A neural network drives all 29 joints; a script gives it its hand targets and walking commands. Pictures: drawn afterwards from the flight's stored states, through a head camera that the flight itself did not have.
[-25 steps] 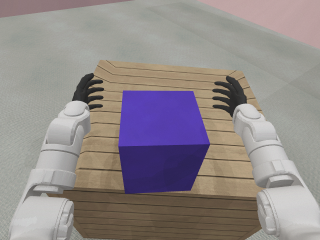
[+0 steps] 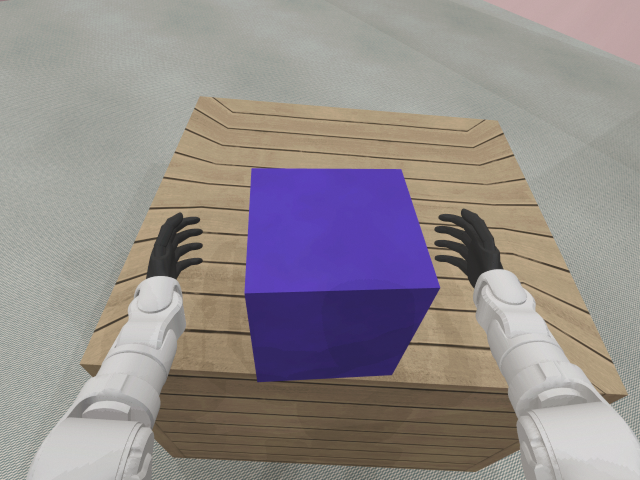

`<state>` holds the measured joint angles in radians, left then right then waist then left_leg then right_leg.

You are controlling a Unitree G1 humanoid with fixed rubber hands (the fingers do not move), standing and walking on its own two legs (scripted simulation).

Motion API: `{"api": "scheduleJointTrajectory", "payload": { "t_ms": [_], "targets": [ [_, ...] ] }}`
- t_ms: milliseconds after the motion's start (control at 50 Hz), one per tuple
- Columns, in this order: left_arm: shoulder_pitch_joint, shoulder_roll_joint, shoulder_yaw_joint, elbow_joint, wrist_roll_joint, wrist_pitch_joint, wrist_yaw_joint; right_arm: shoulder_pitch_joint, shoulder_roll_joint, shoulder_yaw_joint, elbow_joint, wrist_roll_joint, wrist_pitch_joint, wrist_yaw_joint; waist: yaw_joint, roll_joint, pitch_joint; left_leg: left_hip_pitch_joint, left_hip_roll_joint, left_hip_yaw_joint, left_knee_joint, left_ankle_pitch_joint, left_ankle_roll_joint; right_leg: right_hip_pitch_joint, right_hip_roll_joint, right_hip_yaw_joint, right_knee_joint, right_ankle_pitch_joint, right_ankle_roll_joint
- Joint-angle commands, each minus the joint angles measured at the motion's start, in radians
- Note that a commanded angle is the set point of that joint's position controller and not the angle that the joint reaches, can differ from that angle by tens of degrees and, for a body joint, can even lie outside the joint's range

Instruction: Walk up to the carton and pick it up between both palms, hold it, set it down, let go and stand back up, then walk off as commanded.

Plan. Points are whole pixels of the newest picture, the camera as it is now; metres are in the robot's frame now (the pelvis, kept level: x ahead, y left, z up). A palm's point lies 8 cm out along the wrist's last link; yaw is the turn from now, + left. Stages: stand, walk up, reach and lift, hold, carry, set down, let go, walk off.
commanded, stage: reach and lift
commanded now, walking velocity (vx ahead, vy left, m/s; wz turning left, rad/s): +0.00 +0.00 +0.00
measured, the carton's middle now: (326, 279) +0.41 +0.01 +0.00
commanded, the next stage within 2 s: none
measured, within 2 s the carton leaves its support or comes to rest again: neither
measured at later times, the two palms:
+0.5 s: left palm (210, 270) +0.38 +0.17 +0.04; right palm (464, 268) +0.41 -0.17 +0.05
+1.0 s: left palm (217, 272) +0.38 +0.16 +0.03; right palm (446, 265) +0.42 -0.15 +0.05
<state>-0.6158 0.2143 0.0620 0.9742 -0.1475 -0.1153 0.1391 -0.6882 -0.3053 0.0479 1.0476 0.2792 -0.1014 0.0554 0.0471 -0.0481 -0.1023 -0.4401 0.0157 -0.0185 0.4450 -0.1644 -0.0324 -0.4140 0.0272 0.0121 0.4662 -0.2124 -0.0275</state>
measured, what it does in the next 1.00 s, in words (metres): stands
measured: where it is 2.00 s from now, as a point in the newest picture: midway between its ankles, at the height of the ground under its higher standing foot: outside the picture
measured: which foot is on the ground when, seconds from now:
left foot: down 0.00-1.00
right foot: down 0.00-1.00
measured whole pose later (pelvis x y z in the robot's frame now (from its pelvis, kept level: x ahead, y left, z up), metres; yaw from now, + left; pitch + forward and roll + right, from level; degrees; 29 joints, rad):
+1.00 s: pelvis +0.01 +0.00 +0.00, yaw +0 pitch +12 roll -1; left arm -0.59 0.03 0.06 0.98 -0.13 -0.23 0.20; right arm -0.72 -0.16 -0.01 1.11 0.28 -0.17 -0.04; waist 0.05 -0.01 -0.16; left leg -0.51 0.02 -0.02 0.49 -0.19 -0.03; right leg -0.46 0.04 0.01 0.47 -0.22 -0.02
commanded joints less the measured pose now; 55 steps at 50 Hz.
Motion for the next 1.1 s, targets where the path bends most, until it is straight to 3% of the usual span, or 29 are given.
{"api": "scheduleJointTrajectory", "payload": {
  "t_ms": [0, 20, 60, 80, 100, 120, 140, 160, 260, 300, 340, 440, 460, 520, 540, 600, 620, 660, 680, 760, 800, 840, 880, 960, 1000, 1020, 1040, 1060, 1080],
  "targets": [
    [-0.510, -0.015, -0.125, -0.119, -0.084, -0.155, 0.009, -0.488, -0.115, -0.016, -0.059, 0.072, -0.110, 0.014, 0.026, 0.121, -0.660, 0.249, 0.026, 0.015, 0.073, 0.249, -0.032, -0.135, -0.003, -0.024, -0.051, 0.130, 0.017],
    [-0.469, -0.023, -0.103, -0.099, -0.067, -0.158, 0.011, -0.471, -0.117, -0.006, -0.040, 0.071, -0.120, 0.012, 0.048, 0.120, -0.682, 0.261, 0.025, 0.014, 0.084, 0.327, -0.040, -0.122, 0.002, -0.031, -0.039, 0.179, 0.018],
    [-0.418, -0.037, -0.082, -0.179, -0.030, -0.141, 0.007, -0.443, -0.156, -0.012, -0.023, 0.083, -0.141, 0.010, 0.039, 0.141, -0.687, 0.368, 0.028, 0.007, 0.102, 0.473, -0.061, -0.126, 0.022, -0.044, -0.052, 0.256, 0.018],
    [-0.393, -0.046, -0.080, -0.190, -0.014, -0.139, 0.009, -0.419, -0.142, -0.018, -0.003, 0.085, -0.149, 0.009, 0.036, 0.166, -0.673, 0.367, 0.024, 0.005, 0.095, 0.472, -0.063, -0.109, 0.015, -0.034, -0.071, 0.245, 0.013],
    [-0.376, -0.056, -0.079, -0.239, -0.015, -0.137, 0.012, -0.418, -0.132, 0.007, -0.017, 0.113, -0.161, 0.011, 0.051, 0.182, -0.710, 0.379, 0.022, 0.008, 0.112, 0.548, -0.071, -0.087, 0.023, -0.035, -0.058, 0.290, 0.012],
    [-0.318, -0.063, -0.060, -0.277, 0.010, -0.130, 0.012, -0.373, -0.138, 0.003, -0.034, 0.109, -0.168, 0.003, 0.036, 0.160, -0.707, 0.430, 0.029, 0.005, 0.120, 0.606, -0.072, -0.063, 0.031, -0.037, -0.060, 0.354, 0.017],
    [-0.328, -0.066, -0.058, -0.296, 0.024, -0.125, 0.016, -0.380, -0.144, -0.018, -0.034, 0.100, -0.179, 0.000, 0.036, 0.182, -0.743, 0.431, 0.025, 0.007, 0.124, 0.642, -0.079, -0.068, 0.030, -0.035, -0.069, 0.360, 0.010],
    [-0.306, -0.077, -0.048, -0.313, 0.043, -0.117, 0.016, -0.381, -0.148, -0.013, -0.039, 0.105, -0.188, 0.008, 0.054, 0.183, -0.714, 0.442, 0.030, -0.003, 0.126, 0.704, -0.082, -0.071, 0.039, -0.038, -0.068, 0.373, 0.010],
    [-0.317, -0.102, -0.003, -0.327, 0.061, -0.123, -0.004, -0.365, -0.060, 0.045, -0.064, 0.090, -0.189, -0.001, 0.056, 0.119, -0.695, 0.374, 0.010, 0.014, 0.112, 0.654, -0.064, 0.052, 0.026, -0.012, -0.054, 0.494, 0.028],
    [-0.331, -0.117, 0.009, -0.271, 0.077, -0.139, -0.010, -0.412, -0.042, 0.046, -0.059, 0.074, -0.181, -0.001, 0.066, 0.099, -0.654, 0.325, 0.005, 0.025, 0.088, 0.566, -0.053, 0.062, 0.016, 0.004, -0.060, 0.485, 0.035],
    [-0.324, -0.125, 0.035, -0.209, 0.084, -0.145, -0.023, -0.431, 0.019, 0.059, -0.114, 0.051, -0.178, -0.015, 0.081, 0.034, -0.637, 0.254, -0.002, 0.034, 0.076, 0.471, -0.029, 0.113, 0.004, 0.015, -0.046, 0.491, 0.048],
    [-0.408, -0.167, 0.051, -0.192, 0.101, -0.199, -0.009, -0.483, 0.096, 0.018, -0.109, -0.020, -0.180, -0.032, 0.060, 0.043, -0.624, 0.167, -0.003, 0.038, 0.062, 0.347, -0.018, 0.106, -0.013, 0.029, -0.024, 0.421, 0.058],
    [-0.406, -0.140, 0.074, -0.177, 0.112, -0.199, -0.003, -0.484, 0.083, 0.015, -0.111, -0.030, -0.179, -0.039, 0.078, 0.028, -0.605, 0.160, -0.003, 0.046, 0.058, 0.328, -0.012, 0.113, -0.014, 0.036, -0.022, 0.418, 0.063],
    [-0.461, -0.132, 0.081, -0.111, 0.119, -0.200, 0.013, -0.515, 0.090, -0.035, -0.079, -0.069, -0.158, -0.065, 0.039, 0.036, -0.562, 0.128, 0.000, 0.049, 0.051, 0.241, -0.010, 0.063, -0.023, 0.028, -0.029, 0.318, 0.065],
    [-0.447, -0.125, 0.105, -0.089, 0.131, -0.192, 0.022, -0.520, 0.076, -0.042, -0.089, -0.088, -0.154, -0.074, 0.055, 0.011, -0.560, 0.124, 0.006, 0.049, 0.051, 0.238, -0.006, 0.056, -0.018, 0.026, -0.022, 0.307, 0.063],
    [-0.467, -0.145, 0.103, -0.101, 0.137, -0.193, 0.038, -0.528, 0.086, -0.057, -0.091, -0.101, -0.146, -0.086, 0.058, 0.036, -0.586, 0.143, 0.011, 0.052, 0.061, 0.250, -0.014, 0.017, -0.012, 0.020, -0.028, 0.268, 0.048],
    [-0.491, -0.159, 0.087, -0.113, 0.134, -0.187, 0.038, -0.528, 0.085, -0.090, -0.060, -0.123, -0.139, -0.092, 0.032, 0.032, -0.577, 0.150, 0.012, 0.048, 0.066, 0.235, -0.012, 0.012, -0.009, 0.014, -0.030, 0.232, 0.046],
    [-0.439, -0.155, 0.100, -0.101, 0.136, -0.168, 0.047, -0.535, 0.058, -0.085, -0.077, -0.115, -0.136, -0.103, 0.053, 0.025, -0.562, 0.186, 0.015, 0.052, 0.067, 0.260, -0.018, -0.025, 0.006, 0.006, -0.044, 0.199, 0.040],
    [-0.458, -0.172, 0.073, -0.138, 0.115, -0.174, 0.052, -0.545, 0.056, -0.103, -0.079, -0.130, -0.139, -0.106, 0.032, 0.035, -0.580, 0.198, 0.018, 0.048, 0.074, 0.280, -0.022, -0.029, 0.007, -0.004, -0.040, 0.220, 0.042],
    [-0.495, -0.226, 0.050, -0.166, 0.120, -0.186, 0.051, -0.530, 0.098, -0.076, -0.058, -0.120, -0.131, -0.099, 0.037, 0.079, -0.615, 0.223, 0.020, 0.046, 0.098, 0.347, -0.040, -0.034, 0.006, -0.006, -0.027, 0.268, 0.035],
    [-0.466, -0.241, 0.052, -0.156, 0.137, -0.173, 0.053, -0.535, 0.077, -0.107, -0.034, -0.144, -0.129, -0.099, 0.023, 0.068, -0.597, 0.271, 0.026, 0.036, 0.097, 0.352, -0.039, -0.082, 0.020, -0.017, -0.056, 0.195, 0.017],
    [-0.444, -0.245, 0.058, -0.187, 0.141, -0.181, 0.051, -0.507, 0.101, -0.096, -0.034, -0.131, -0.135, -0.095, 0.038, 0.069, -0.608, 0.260, 0.025, 0.037, 0.112, 0.385, -0.037, -0.052, 0.015, -0.006, -0.038, 0.243, 0.023],
    [-0.456, -0.252, 0.068, -0.159, 0.163, -0.174, 0.056, -0.520, 0.107, -0.084, -0.013, -0.129, -0.127, -0.092, 0.042, 0.093, -0.588, 0.274, 0.023, 0.044, 0.101, 0.371, -0.040, -0.077, 0.019, -0.022, -0.054, 0.186, 0.017],
    [-0.446, -0.256, 0.075, -0.156, 0.169, -0.169, 0.059, -0.538, 0.125, -0.104, -0.037, -0.160, -0.120, -0.095, 0.049, 0.047, -0.560, 0.262, 0.030, 0.044, 0.097, 0.351, -0.028, -0.064, 0.019, -0.020, -0.056, 0.191, 0.019],
    [-0.473, -0.253, 0.086, -0.145, 0.177, -0.178, 0.053, -0.525, 0.133, -0.099, -0.028, -0.158, -0.112, -0.095, 0.038, 0.053, -0.536, 0.244, 0.023, 0.044, 0.091, 0.315, -0.024, -0.052, 0.011, -0.010, -0.060, 0.176, 0.026],
    [-0.498, -0.273, 0.085, -0.158, 0.179, -0.188, 0.056, -0.531, 0.166, -0.102, -0.012, -0.159, -0.111, -0.094, 0.050, 0.065, -0.553, 0.232, 0.023, 0.043, 0.096, 0.317, -0.024, -0.060, 0.009, -0.004, -0.054, 0.156, 0.018],
    [-0.496, -0.306, 0.053, -0.165, 0.168, -0.193, 0.055, -0.541, 0.181, -0.094, -0.050, -0.153, -0.118, -0.090, 0.048, 0.080, -0.593, 0.241, 0.022, 0.040, 0.106, 0.334, -0.026, -0.062, 0.011, -0.006, -0.041, 0.186, 0.015],
    [-0.460, -0.291, 0.082, -0.168, 0.165, -0.190, 0.050, -0.529, 0.167, -0.105, -0.077, -0.173, -0.120, -0.096, 0.046, 0.033, -0.598, 0.229, 0.019, 0.052, 0.117, 0.340, -0.020, -0.028, 0.007, 0.001, -0.044, 0.221, 0.022],
    [-0.487, -0.311, 0.071, -0.169, 0.171, -0.200, 0.049, -0.545, 0.186, -0.094, -0.092, -0.177, -0.125, -0.093, 0.043, 0.041, -0.632, 0.245, 0.019, 0.049, 0.116, 0.355, -0.024, -0.034, 0.010, -0.012, -0.035, 0.245, 0.028]
  ]
}}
